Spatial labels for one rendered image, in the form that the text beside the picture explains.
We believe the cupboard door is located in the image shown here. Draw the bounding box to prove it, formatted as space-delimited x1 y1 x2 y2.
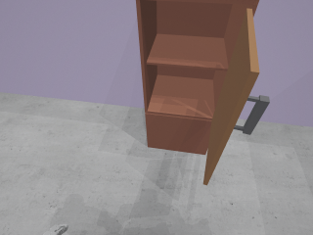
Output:
203 8 260 186

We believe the left robot hand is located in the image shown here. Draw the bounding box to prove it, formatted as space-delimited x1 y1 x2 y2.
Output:
43 224 68 235

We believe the handle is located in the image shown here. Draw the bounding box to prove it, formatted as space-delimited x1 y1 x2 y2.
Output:
234 95 270 135

